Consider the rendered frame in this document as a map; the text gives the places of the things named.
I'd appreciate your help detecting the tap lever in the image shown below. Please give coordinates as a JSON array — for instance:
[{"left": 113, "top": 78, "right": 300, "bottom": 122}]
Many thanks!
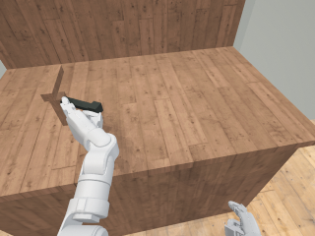
[{"left": 60, "top": 96, "right": 103, "bottom": 114}]

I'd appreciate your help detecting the robot left hand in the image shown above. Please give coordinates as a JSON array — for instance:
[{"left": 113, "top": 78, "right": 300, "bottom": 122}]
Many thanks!
[{"left": 60, "top": 96, "right": 103, "bottom": 146}]

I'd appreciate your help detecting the robot right hand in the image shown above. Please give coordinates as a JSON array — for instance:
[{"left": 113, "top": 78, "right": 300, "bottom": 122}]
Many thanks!
[{"left": 224, "top": 201, "right": 261, "bottom": 236}]

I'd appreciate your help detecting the counter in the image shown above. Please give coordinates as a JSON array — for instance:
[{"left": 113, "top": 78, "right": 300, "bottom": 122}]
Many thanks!
[{"left": 0, "top": 0, "right": 315, "bottom": 236}]

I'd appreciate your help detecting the left robot forearm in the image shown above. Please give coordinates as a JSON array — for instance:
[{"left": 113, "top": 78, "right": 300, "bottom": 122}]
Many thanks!
[{"left": 57, "top": 128, "right": 119, "bottom": 236}]

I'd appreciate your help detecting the left robot upper arm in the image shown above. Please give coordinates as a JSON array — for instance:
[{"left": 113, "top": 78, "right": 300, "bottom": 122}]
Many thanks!
[{"left": 58, "top": 224, "right": 108, "bottom": 236}]

